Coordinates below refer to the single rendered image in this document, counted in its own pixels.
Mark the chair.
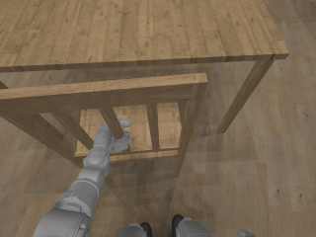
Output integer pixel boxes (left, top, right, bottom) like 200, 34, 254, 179
0, 72, 208, 185

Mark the robot left upper arm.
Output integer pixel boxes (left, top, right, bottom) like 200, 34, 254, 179
35, 208, 92, 237

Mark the table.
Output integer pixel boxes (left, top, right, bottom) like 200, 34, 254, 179
0, 0, 289, 141

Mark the right robot foot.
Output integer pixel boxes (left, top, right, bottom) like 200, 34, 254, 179
172, 214, 184, 237

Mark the robot left hand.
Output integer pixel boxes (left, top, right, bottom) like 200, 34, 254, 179
93, 117, 131, 154

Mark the robot left forearm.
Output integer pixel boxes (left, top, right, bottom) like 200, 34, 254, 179
33, 146, 110, 237

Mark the left robot shin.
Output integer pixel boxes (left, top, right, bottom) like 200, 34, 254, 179
129, 223, 143, 229

